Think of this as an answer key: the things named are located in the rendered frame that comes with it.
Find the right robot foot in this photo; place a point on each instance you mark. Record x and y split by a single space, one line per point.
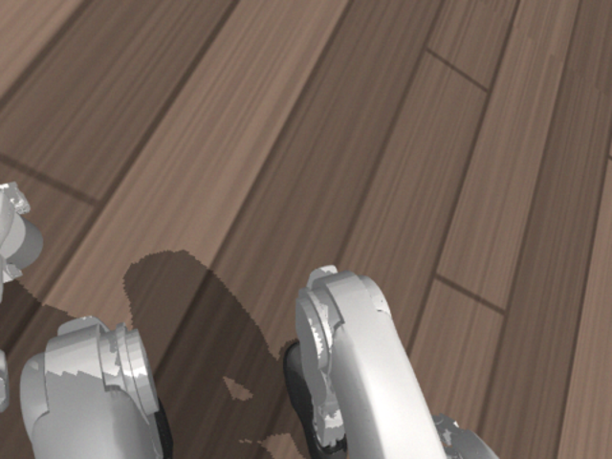
301 401

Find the tin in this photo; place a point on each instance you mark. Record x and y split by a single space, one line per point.
23 244

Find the right robot hand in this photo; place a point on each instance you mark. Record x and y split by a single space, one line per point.
465 443

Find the left robot foot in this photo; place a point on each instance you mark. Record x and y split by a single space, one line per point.
164 432

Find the left robot hand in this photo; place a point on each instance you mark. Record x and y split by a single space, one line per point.
11 200

